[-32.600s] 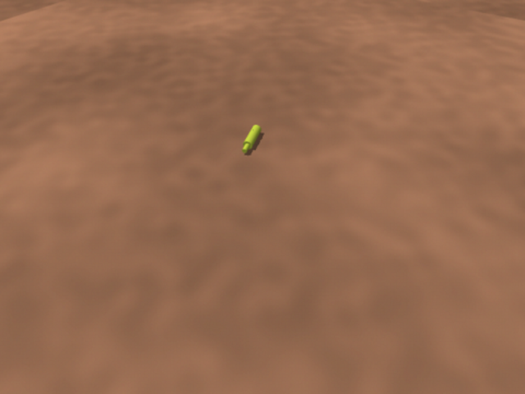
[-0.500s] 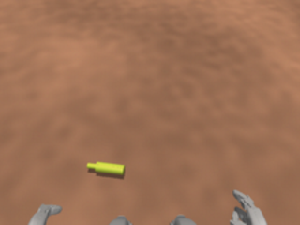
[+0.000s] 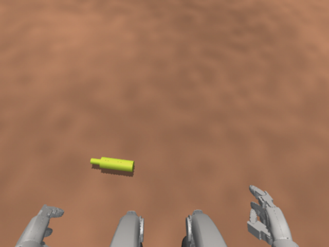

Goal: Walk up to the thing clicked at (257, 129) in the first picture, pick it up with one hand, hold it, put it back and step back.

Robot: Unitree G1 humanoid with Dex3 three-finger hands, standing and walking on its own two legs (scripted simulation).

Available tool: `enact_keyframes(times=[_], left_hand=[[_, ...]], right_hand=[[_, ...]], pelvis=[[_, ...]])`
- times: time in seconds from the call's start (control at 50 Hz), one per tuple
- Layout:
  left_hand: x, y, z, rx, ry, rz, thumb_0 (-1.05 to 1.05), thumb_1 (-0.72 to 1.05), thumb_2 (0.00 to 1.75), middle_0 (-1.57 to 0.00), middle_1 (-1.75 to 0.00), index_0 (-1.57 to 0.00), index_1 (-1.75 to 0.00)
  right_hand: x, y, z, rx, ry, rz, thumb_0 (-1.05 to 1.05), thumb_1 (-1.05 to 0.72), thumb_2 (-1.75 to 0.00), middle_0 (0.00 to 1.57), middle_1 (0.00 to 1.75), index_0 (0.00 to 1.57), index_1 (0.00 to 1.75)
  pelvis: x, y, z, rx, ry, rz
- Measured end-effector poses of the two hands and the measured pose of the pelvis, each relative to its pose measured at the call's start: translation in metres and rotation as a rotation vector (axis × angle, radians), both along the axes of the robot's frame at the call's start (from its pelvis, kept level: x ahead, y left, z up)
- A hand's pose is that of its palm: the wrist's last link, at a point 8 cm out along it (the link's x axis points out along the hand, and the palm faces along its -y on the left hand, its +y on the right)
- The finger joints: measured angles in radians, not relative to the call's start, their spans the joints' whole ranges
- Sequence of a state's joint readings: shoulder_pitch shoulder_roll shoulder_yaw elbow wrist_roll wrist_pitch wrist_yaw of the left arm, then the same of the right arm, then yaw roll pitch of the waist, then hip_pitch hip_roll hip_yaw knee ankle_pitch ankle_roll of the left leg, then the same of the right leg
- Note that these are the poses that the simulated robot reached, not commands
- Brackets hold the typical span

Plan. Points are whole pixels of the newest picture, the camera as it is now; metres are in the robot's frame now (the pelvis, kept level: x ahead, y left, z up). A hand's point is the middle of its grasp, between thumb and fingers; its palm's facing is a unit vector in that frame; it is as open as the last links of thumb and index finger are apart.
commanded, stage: rise first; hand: left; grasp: from above
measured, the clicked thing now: (112, 163) +0.50 +0.25 -0.61
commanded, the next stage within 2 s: none
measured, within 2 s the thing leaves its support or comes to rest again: neither
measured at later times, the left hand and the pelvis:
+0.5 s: hand (82, 191) +0.31 +0.29 -0.33, palm faces -0.52 -0.30 -0.80, open 13.7 cm; pelvis -0.07 -0.01 -0.20, yaw -2 degrees
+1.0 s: hand (89, 176) +0.39 +0.30 -0.43, palm faces -0.50 -0.04 -0.87, open 14.1 cm; pelvis -0.08 +0.01 -0.28, yaw -6 degrees
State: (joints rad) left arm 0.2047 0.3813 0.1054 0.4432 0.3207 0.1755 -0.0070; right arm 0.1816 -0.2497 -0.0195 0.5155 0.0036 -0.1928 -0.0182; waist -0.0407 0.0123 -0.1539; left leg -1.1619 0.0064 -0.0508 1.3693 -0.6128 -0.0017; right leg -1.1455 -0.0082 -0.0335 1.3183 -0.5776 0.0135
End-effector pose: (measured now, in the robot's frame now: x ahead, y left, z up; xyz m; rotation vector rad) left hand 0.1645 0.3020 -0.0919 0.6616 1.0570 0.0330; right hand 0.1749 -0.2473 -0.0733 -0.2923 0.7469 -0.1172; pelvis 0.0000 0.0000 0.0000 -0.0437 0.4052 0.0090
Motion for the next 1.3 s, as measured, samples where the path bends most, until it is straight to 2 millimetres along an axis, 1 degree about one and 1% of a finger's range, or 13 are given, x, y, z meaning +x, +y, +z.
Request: enact_keyframes(times=[0.1,0.18,0.26,0.4,0.46,0.52,0.6,0.68,0.76,0.84,0.96,1.12,1.3], left_hand=[[0.033,0.003,-0.043,0.066,-0.054,-0.150,0.00,-0.55,0.97,-0.11,-1.04,-0.11,-1.04],[0.065,0.003,-0.076,0.124,-0.110,-0.269,0.00,-0.54,0.97,-0.13,-1.03,-0.13,-1.03],[0.092,0.004,-0.107,0.188,-0.145,-0.374,0.00,-0.54,0.97,-0.14,-1.03,-0.14,-1.03],[0.131,0.005,-0.157,0.285,-0.166,-0.549,0.00,-0.51,0.95,-0.16,-1.03,-0.16,-1.03],[0.148,0.004,-0.175,0.315,-0.187,-0.619,0.00,-0.51,0.95,-0.17,-1.02,-0.18,-1.02],[0.163,0.002,-0.191,0.343,-0.214,-0.675,0.00,-0.50,0.95,-0.17,-1.02,-0.18,-1.01],[0.181,-0.001,-0.211,0.369,-0.235,-0.739,0.00,-0.48,0.96,-0.17,-1.00,-0.17,-1.00],[0.195,-0.002,-0.228,0.392,-0.258,-0.790,0.00,-0.46,0.97,-0.15,-0.98,-0.15,-0.98],[0.207,0.000,-0.241,0.417,-0.276,-0.824,0.00,-0.46,0.99,-0.13,-0.96,-0.13,-0.96],[0.216,0.002,-0.255,0.440,-0.276,-0.862,0.00,-0.47,1.00,-0.11,-0.95,-0.10,-0.95],[0.229,0.003,-0.272,0.464,-0.283,-0.914,0.00,-0.50,1.02,-0.09,-0.94,-0.08,-0.95],[0.245,0.001,-0.291,0.490,-0.295,-0.963,0.00,-0.52,1.03,-0.07,-0.94,-0.07,-0.95],[0.258,-0.004,-0.305,0.514,-0.297,-1.002,0.00,-0.53,1.03,-0.07,-0.94,-0.07,-0.95]], right_hand=[[-0.010,-0.013,-0.047,-0.021,0.034,0.011,0.01,-0.90,-0.90,0.20,0.30,0.20,0.30],[-0.021,-0.023,-0.092,-0.031,0.085,0.003,0.01,-0.91,-0.90,0.20,0.30,0.20,0.30],[-0.038,-0.029,-0.139,-0.027,0.156,-0.006,0.01,-0.92,-0.90,0.20,0.30,0.20,0.30],[-0.083,-0.034,-0.213,-0.014,0.310,-0.018,0.01,-0.94,-0.91,0.20,0.30,0.20,0.30],[-0.106,-0.034,-0.238,-0.015,0.378,-0.029,0.01,-0.94,-0.91,0.20,0.30,0.20,0.30],[-0.129,-0.034,-0.255,-0.020,0.439,-0.046,0.01,-0.94,-0.91,0.20,0.30,0.20,0.30],[-0.159,-0.034,-0.271,-0.030,0.507,-0.077,0.01,-0.92,-0.90,0.20,0.30,0.20,0.30],[-0.183,-0.034,-0.279,-0.048,0.569,-0.107,0.00,-0.90,-0.90,0.20,0.30,0.20,0.30],[-0.201,-0.033,-0.284,-0.065,0.624,-0.125,0.00,-0.88,-0.89,0.20,0.30,0.20,0.30],[-0.213,-0.031,-0.288,-0.078,0.668,-0.130,0.00,-0.87,-0.89,0.20,0.30,0.20,0.30],[-0.219,-0.029,-0.295,-0.097,0.715,-0.124,0.00,-0.87,-0.89,0.20,0.30,0.20,0.30],[-0.214,-0.026,-0.304,-0.112,0.745,-0.108,0.00,-0.89,-0.89,0.20,0.30,0.20,0.30],[-0.211,-0.026,-0.312,-0.119,0.771,-0.096,0.00,-0.90,-0.90,0.20,0.30,0.20,0.30]], pelvis=[[-0.013,-0.002,-0.041,0.007,0.067,-0.007],[-0.023,-0.003,-0.077,0.008,0.116,-0.012],[-0.034,-0.004,-0.112,0.007,0.159,-0.017],[-0.054,-0.007,-0.169,0.001,0.196,-0.022],[-0.062,-0.007,-0.190,-0.006,0.198,-0.025],[-0.068,-0.006,-0.208,-0.016,0.193,-0.029],[-0.075,-0.003,-0.229,-0.029,0.188,-0.035],[-0.078,0.000,-0.244,-0.045,0.183,-0.039],[-0.079,0.003,-0.257,-0.059,0.179,-0.041],[-0.080,0.006,-0.267,-0.070,0.178,-0.042],[-0.078,0.008,-0.280,-0.086,0.181,-0.046],[-0.074,0.010,-0.292,-0.097,0.185,-0.052],[-0.070,0.009,-0.300,-0.101,0.189,-0.061]])
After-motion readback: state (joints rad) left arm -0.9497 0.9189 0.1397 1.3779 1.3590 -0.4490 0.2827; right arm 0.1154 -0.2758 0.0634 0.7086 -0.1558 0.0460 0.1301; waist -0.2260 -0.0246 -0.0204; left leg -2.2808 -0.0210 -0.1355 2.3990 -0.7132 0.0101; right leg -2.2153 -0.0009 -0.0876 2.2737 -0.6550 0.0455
